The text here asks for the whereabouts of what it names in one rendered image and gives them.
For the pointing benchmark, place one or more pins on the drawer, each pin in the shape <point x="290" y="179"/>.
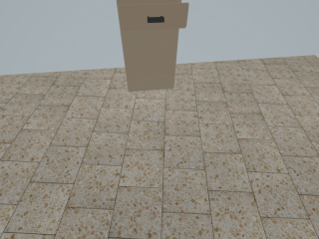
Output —
<point x="134" y="14"/>

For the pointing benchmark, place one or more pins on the handle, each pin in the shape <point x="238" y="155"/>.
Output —
<point x="156" y="19"/>

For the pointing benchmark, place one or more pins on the cabinet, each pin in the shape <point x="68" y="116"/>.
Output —
<point x="150" y="57"/>

